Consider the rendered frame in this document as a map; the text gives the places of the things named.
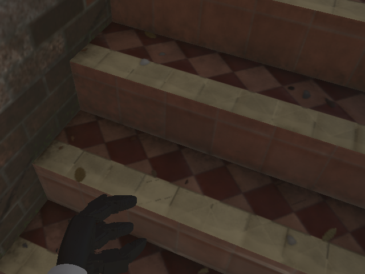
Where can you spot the left robot hand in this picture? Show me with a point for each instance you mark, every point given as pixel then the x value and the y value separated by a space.
pixel 83 236

